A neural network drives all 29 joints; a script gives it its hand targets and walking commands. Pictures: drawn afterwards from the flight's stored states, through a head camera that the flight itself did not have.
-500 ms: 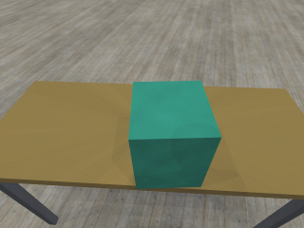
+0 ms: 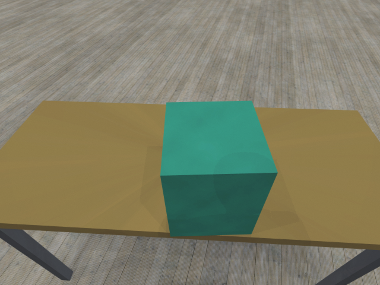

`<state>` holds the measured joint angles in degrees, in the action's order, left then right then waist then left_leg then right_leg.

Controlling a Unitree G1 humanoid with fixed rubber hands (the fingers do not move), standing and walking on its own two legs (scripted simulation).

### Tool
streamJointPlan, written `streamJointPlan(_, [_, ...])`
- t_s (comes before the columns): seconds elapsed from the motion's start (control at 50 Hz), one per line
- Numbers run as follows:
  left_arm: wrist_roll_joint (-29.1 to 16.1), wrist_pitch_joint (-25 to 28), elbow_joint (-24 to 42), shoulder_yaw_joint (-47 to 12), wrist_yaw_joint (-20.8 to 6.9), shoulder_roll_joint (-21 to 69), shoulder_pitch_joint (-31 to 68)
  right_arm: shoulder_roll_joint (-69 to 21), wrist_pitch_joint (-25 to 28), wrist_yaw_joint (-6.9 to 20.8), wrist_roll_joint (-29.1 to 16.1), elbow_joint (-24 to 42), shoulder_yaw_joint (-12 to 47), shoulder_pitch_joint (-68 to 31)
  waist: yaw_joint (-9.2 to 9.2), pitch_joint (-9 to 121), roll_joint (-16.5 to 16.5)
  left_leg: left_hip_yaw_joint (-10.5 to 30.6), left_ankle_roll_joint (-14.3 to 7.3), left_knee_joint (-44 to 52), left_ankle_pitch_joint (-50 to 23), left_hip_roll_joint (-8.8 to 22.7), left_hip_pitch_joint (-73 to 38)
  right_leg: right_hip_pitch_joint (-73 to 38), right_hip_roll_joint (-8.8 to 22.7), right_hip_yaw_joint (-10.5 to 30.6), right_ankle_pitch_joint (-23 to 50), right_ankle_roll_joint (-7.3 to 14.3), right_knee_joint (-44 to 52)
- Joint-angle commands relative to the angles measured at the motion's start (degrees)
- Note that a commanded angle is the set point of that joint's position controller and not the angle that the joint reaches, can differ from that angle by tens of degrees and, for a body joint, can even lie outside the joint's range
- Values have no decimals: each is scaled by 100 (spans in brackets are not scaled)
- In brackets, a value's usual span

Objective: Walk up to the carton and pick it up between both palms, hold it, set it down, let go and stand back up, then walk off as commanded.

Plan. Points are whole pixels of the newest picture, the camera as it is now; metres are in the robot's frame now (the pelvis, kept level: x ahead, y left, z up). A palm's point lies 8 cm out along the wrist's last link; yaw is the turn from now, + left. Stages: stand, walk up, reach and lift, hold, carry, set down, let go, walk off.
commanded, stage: walk up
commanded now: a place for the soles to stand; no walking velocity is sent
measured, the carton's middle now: (210, 170) +0.40 -0.03 +0.03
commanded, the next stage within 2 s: reach and lift in 0.34 s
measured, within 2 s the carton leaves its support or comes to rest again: neither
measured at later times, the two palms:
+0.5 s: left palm out of the picture +0.15 +0.26 -0.11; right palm out of the picture +0.12 -0.27 -0.13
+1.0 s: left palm out of the picture +0.16 +0.24 -0.05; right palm out of the picture +0.15 -0.28 -0.07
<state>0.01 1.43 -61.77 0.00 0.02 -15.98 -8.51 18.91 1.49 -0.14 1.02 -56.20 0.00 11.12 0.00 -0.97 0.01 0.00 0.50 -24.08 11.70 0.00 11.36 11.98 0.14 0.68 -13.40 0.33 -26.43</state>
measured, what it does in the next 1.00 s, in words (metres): stands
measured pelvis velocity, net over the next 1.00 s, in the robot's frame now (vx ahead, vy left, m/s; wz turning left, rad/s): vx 0.00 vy -0.01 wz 0.01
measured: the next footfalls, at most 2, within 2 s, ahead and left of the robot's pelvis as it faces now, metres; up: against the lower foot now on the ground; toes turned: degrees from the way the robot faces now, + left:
none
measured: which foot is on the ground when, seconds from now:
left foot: down 0.00-1.00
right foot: down 0.00-1.00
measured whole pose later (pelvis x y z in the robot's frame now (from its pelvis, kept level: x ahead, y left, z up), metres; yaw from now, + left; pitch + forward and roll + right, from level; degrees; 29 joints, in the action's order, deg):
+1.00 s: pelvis +0.00 -0.01 +0.00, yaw +0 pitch -5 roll +1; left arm 0.0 -20.6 -19.1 0.0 0.4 -16.0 -12.4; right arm 18.1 3.6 2.8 0.4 -35.1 -1.4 11.7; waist 0.0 -4.7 0.6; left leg 0.1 1.2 -23.7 12.1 0.4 6.2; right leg 7.6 0.1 -0.1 -15.1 0.3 -28.1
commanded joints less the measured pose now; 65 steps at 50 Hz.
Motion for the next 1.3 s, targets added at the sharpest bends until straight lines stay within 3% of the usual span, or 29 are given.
streamJointPlan(0.0, [53, 183, 286, 273, 56, -1472, 315, 1170, 56, -16, 12, 63, -298, -470, -33, 44, 17, 515, -297, 398, -286, 601, -363, 9, 586, 1005, 666, 148, 1017])
streamJointPlan(0.02, [54, 198, 300, 288, 69, -1520, 306, 1065, 62, -6, -9, 71, -288, -466, -36, 105, 218, 526, -297, 393, -323, 595, -454, 70, 631, 1010, 691, 159, 1009])
streamJointPlan(0.1, [42, 193, 318, 291, 58, -1564, 286, 1189, 59, -21, 21, 75, -333, -528, 2, -12, 137, 540, -306, 374, -409, 568, -407, 70, 612, 1034, 802, 165, 973])
streamJointPlan(0.12, [51, 194, 336, 288, 60, -1533, 226, 1195, 67, -32, 16, 89, -331, -438, -44, 185, -60, 551, -345, 380, -382, 618, -435, -53, 640, 1047, 778, 183, 954])
streamJointPlan(0.16, [40, 191, 369, 292, 61, -1511, 309, 1131, 59, -19, 8, 55, -332, -361, -36, 123, 227, 559, -313, 404, -309, 621, -414, -1, 613, 979, 617, 158, 984])
streamJointPlan(0.2, [56, 191, 326, 270, 56, -1452, 304, 1143, 50, -9, -10, 77, -316, -434, -30, 76, 55, 559, -314, 389, -333, 607, -481, 113, 613, 1010, 442, 158, 1062])
streamJointPlan(0.24, [44, 193, 355, 280, 54, -1510, 339, 1171, 50, -21, 4, 83, -304, -378, -45, 57, 226, 540, -323, 400, -267, 580, -307, -56, 607, 1014, 671, 152, 1012])
streamJointPlan(0.32, [69, 210, 343, 318, 67, -1601, 329, 1151, 41, -12, 10, 72, -305, -449, -58, -25, 79, 488, -302, 353, -338, 586, -406, 119, 636, 1095, 660, 147, 1051])
streamJointPlan(0.34, [64, -879, 2354, 459, 148, -1415, 2339, 344, 602, 84, 615, 593, -908, -2460, -70, 68, 763, -774, 255, -396, 1435, 63, 194, 1252, 83, -391, -1638, 120, 102])
streamJointPlan(0.36, [9, -1596, 2638, 293, 220, -1150, 2345, 674, 592, 288, 744, 583, -978, -2439, -433, -286, 370, -486, 34, -557, 1919, 279, 421, 1323, 31, -508, -2013, 313, -315])
streamJointPlan(0.38, [123, -2199, 2952, 311, 223, -983, 2001, 874, 510, 428, 707, 713, -1030, -2038, -492, -417, 169, -369, -91, -684, 1963, 383, 667, 1197, 33, -604, -1887, 412, -547])
streamJointPlan(0.4, [249, -2562, 3141, 312, 184, -945, 1801, 1015, 424, 406, 570, 716, -1125, -1843, -511, -225, 319, -397, -98, -917, 1802, 384, 553, 1191, 70, -615, -1668, 429, -602])
streamJointPlan(0.42, [335, -2787, 3302, 358, 147, -942, 1624, 1063, 351, 381, 462, 780, -1156, -1612, -520, -119, 335, -433, -67, -996, 1578, 309, 271, 1266, 135, -580, -1487, 447, -539])
streamJointPlan(0.44, [384, -2953, 3464, 370, 123, -921, 1576, 1030, 313, 375, 437, 819, -1187, -1530, -405, -47, 269, -436, -62, -911, 1469, 359, 188, 1187, 133, -650, -1097, 407, -553])
streamJointPlan(0.48, [433, -3059, 3673, 508, 89, -882, 1151, 1076, 275, 339, 251, 1001, -1157, -1220, -338, 200, 295, -423, -42, -723, 750, 311, -96, 649, 1, -665, 74, 229, -467])
streamJointPlan(0.54, [520, -3034, 3908, 613, 28, -872, 437, 1199, 269, 370, 83, 1268, -1058, -941, -233, 784, 479, -307, 39, -749, -508, 190, -814, 214, -134, -615, 1580, 92, -337])
streamJointPlan(0.58, [483, -2939, 4181, 612, 34, -866, 315, 1137, 313, 374, -62, 1408, -988, -776, -174, 798, 350, -228, 68, -618, -867, 122, -998, 43, -150, -546, 1830, 32, -149])
streamJointPlan(0.6, [462, -2926, 4217, 557, 16, -782, 155, 1168, 304, 377, -97, 1511, -1004, -658, -228, 727, 511, -244, 84, -528, -971, 103, -1115, 16, -238, -583, 1963, 14, -68])
streamJointPlan(0.64, [472, -2827, 4336, 603, 26, -781, 124, 1125, 347, 364, -119, 1709, -934, -596, -109, 693, 518, -276, 94, -401, -1162, 65, -1132, -99, -260, -545, 2127, 20, 64])
streamJointPlan(0.68, [430, -2720, 4507, 578, 13, -734, 37, 1110, 317, 355, -147, 1814, -927, -494, -123, 598, 569, -277, 102, -269, -1284, 30, -1167, -305, -283, -489, 2240, -28, 185])
streamJointPlan(0.72, [409, -2621, 4632, 491, 35, -635, -16, 1030, 347, 391, -156, 1821, -904, -390, -160, 488, 502, -322, 119, -67, -1231, 49, -1264, -297, -332, -489, 2093, -27, 326])
streamJointPlan(0.84, [234, -2191, 4847, 606, 44, -701, 31, 564, 310, 304, -33, 2406, -839, -53, -77, 381, 792, -512, -1, 319, -763, -55, -1167, -488, -207, -286, 1761, -164, 665])
streamJointPlan(0.86, [234, -2136, 4854, 603, 66, -714, -44, 536, 335, 283, -55, 2446, -851, 25, -29, 347, 635, -519, -7, 339, -733, -81, -1109, -503, -191, -264, 1680, -188, 669])
streamJointPlan(0.88, [132, -2090, 4805, 559, 54, -662, -89, 432, 335, 268, -29, 2656, -820, 58, -14, 233, 823, -574, -28, 428, -585, -90, -1051, -464, -172, -237, 1549, -193, 750])
streamJointPlan(0.98, [-32, -1829, 4989, 536, 56, -682, -235, 162, 336, 157, 2, 3370, -824, 306, 112, 46, 841, -595, -106, 629, -319, -95, -1042, -401, -73, -140, 1112, -216, 973])
streamJointPlan(1.08, [-228, -1714, 5212, 399, 50, -686, -352, -36, 173, 73, -69, 4110, -746, 605, 60, -97, 844, -613, -115, 809, 86, -101, -1086, -324, -46, -60, 410, -190, 1188])
streamJointPlan(1.12, [-271, -1673, 5347, 448, 71, -715, -391, -149, 113, 39, -98, 4322, -742, 688, 124, -119, 668, -666, -127, 865, 110, -108, -1058, -325, -18, -30, 222, -159, 1254])
streamJointPlan(1.24, [-629, -1526, 5635, 356, 50, -663, -592, -309, -54, -73, -229, 5077, -700, 828, 173, -198, 809, -627, -92, 888, -116, -69, -1211, -260, 13, 9, 283, -136, 1397])
streamJointPlan(1.28, [-681, -1435, 5946, 363, 74, -595, -701, -325, -62, -48, -269, 5119, -672, 1000, 148, -81, 521, -609, -51, 950, -261, -54, -1267, -310, -14, -28, 352, -89, 1407])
